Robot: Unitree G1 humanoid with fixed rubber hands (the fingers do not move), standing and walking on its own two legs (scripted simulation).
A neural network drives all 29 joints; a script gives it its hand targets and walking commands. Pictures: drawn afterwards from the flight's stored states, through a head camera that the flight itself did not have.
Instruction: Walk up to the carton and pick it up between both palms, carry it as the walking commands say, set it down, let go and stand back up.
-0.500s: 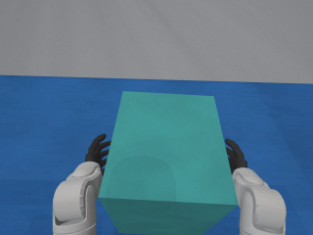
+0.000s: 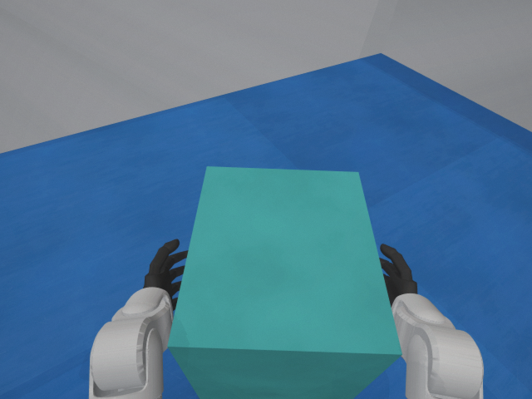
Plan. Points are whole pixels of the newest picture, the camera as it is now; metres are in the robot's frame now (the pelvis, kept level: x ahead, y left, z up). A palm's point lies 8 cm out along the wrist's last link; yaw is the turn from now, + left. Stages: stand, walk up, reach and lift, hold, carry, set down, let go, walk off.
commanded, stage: carry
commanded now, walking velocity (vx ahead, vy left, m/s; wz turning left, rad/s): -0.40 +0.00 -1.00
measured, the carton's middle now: (277, 295) +0.30 -0.01 +0.01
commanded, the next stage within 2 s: none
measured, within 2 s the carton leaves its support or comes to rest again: neither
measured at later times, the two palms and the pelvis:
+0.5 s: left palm out of the picture +0.11 -0.09 +0.07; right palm out of the picture -0.06 -0.35 +0.07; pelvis -0.19 -0.08 +0.00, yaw -29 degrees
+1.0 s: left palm out of the picture -0.13 -0.17 +0.04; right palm out of the picture -0.39 -0.34 +0.03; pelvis -0.40 -0.03 -0.02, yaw -58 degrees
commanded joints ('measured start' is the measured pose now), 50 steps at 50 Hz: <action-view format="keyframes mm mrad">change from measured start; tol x64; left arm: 1 -580 -789 -728 -146 -366 -15 -236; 50 -536 -888 -694 -87 -408 -34 -263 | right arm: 1 -606 843 764 -141 390 19 276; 50 -578 944 806 -161 399 -17 233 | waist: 1 70 237 -109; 50 44 -227 -388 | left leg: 1 -187 364 41 -71 336 102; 8 178 349 90 313 788 -5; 12 -475 110 -86 796 -558 -132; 30 343 81 -137 -294 -315 100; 41 222 359 97 209 740 22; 46 -447 138 15 665 -499 -148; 50 -376 97 -160 831 -284 -97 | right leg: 1 100 -186 23 634 -131 -120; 8 247 -152 -235 -183 -32 -100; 12 698 -528 396 -174 1700 -264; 29 245 -152 232 -752 26 127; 31 129 29 -14 195 -277 55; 42 206 -154 -242 -61 -57 -108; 46 610 -544 409 -218 1426 -248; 50 519 -442 305 -259 939 -237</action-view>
